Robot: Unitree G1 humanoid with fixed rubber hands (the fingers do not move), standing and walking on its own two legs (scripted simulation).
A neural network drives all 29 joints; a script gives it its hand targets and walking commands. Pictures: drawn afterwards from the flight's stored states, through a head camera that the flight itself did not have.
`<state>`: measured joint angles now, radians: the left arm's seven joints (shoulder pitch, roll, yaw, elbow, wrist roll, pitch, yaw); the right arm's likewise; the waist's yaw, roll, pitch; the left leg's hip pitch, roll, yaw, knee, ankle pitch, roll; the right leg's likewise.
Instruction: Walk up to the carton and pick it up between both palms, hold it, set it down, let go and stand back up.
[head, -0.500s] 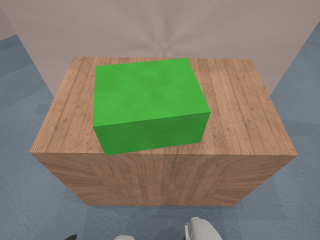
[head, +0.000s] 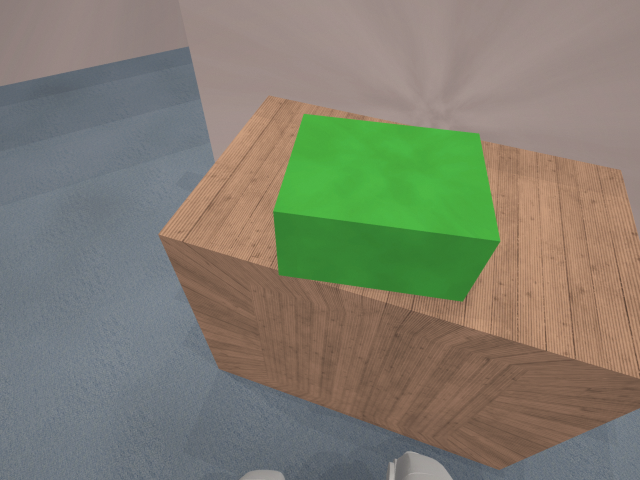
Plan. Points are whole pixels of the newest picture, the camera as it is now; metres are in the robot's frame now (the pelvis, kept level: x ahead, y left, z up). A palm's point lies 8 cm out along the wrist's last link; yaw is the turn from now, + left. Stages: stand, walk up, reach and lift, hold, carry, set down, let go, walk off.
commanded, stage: walk up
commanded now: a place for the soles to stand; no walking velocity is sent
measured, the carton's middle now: (379, 203) +0.53 -0.06 +0.00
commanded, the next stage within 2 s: none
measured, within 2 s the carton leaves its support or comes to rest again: neither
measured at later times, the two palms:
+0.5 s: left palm out of the picture +0.09 +0.23 -0.11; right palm out of the picture +0.08 -0.22 -0.12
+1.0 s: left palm out of the picture +0.10 +0.24 -0.12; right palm out of the picture +0.08 -0.22 -0.12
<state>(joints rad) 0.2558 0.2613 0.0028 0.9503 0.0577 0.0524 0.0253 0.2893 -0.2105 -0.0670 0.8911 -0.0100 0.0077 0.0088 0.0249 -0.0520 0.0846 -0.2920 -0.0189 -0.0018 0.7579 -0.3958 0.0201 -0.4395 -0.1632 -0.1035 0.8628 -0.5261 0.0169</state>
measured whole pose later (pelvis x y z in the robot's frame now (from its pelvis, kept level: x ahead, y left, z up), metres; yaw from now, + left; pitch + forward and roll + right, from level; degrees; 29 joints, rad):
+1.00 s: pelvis +0.06 +0.00 +0.02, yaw -2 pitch -3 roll +0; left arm 0.24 0.20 -0.05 1.04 0.02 -0.01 0.02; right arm 0.26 -0.19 0.03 1.03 -0.01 0.00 -0.02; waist 0.01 0.01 0.06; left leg -0.09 -0.01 0.03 0.52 -0.39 0.02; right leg -0.26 -0.02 -0.01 0.57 -0.27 0.00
